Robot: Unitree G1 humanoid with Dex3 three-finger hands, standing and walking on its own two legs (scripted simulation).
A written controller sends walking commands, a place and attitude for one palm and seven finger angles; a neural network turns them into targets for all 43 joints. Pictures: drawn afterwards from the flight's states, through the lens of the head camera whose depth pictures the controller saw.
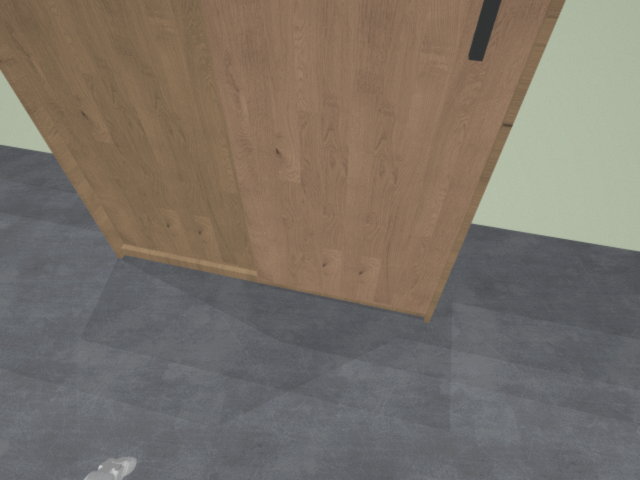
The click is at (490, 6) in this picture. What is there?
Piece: wardrobe's sliding door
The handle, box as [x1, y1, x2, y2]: [469, 0, 500, 60]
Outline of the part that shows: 500,0 484,0 469,51 469,59 482,60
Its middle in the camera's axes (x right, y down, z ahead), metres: +0.27 -0.39 +0.61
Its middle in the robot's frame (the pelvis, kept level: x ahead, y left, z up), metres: +0.76 -0.22 +0.28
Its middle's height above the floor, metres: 1.05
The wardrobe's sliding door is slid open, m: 0.00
